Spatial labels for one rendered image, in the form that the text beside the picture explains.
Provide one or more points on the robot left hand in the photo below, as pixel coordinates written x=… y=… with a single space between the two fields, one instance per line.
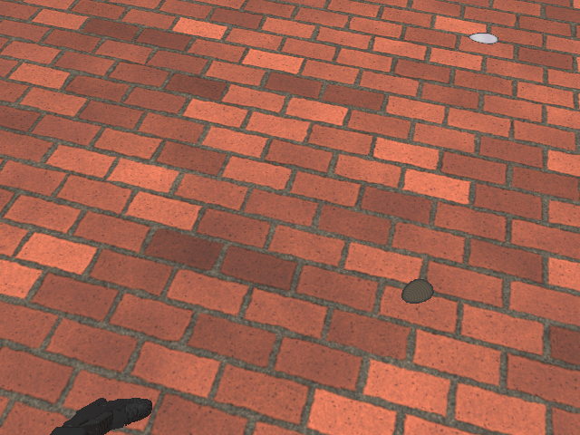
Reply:
x=101 y=416

